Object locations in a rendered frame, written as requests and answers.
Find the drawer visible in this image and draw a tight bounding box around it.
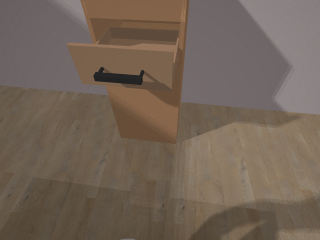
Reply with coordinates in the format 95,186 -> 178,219
67,26 -> 180,92

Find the handle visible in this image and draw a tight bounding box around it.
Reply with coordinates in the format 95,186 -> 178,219
93,67 -> 144,85

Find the cabinet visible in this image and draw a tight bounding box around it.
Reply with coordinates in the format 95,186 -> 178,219
80,0 -> 190,144

